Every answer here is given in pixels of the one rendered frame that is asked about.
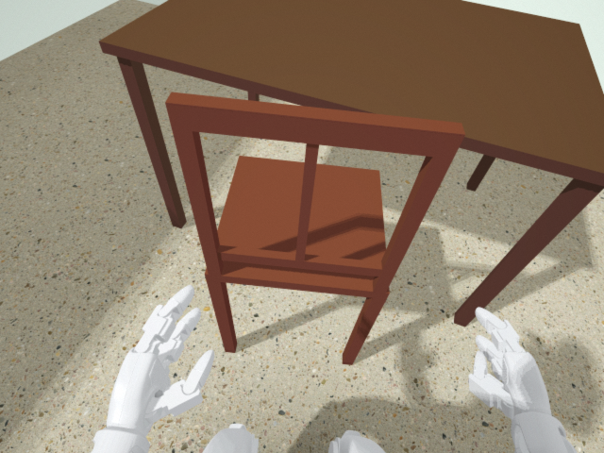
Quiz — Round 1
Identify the chair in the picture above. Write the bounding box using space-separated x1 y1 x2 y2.
165 92 465 365

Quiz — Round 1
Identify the robot right forearm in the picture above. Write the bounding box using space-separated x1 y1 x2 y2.
511 412 577 453

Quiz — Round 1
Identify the robot left thigh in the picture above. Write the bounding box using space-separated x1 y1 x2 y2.
203 428 259 453

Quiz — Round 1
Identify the table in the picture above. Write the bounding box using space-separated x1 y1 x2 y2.
99 0 604 327

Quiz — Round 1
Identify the robot left forearm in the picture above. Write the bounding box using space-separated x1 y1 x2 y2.
91 427 150 453

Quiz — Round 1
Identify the robot left hand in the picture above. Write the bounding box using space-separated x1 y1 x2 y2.
107 285 214 437

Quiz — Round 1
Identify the robot right hand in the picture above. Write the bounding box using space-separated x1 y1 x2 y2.
469 307 552 420

